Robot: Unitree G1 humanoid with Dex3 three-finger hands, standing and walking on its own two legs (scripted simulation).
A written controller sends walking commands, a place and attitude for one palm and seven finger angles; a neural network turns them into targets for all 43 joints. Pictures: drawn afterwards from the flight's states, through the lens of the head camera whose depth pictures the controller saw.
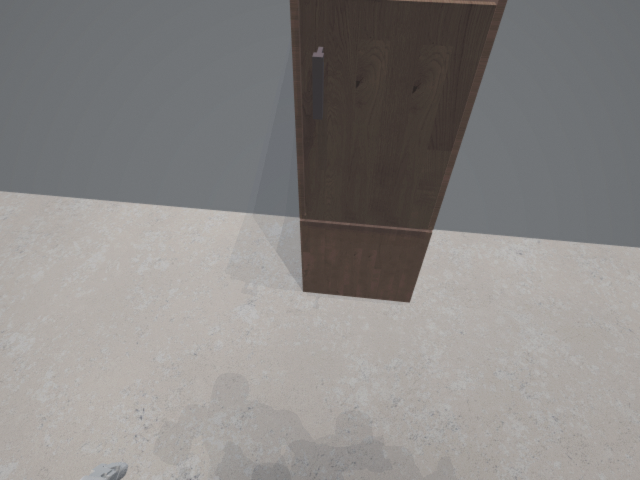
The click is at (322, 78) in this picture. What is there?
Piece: cupboard door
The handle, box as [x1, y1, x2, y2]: [312, 47, 323, 119]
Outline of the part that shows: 318,47 317,52 314,52 312,56 313,118 321,119 323,91 323,53 322,47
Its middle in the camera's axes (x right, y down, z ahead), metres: -0.01 -0.33 +0.83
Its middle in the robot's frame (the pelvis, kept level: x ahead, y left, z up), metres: +0.85 +0.05 +0.09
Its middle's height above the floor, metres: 0.86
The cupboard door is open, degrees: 0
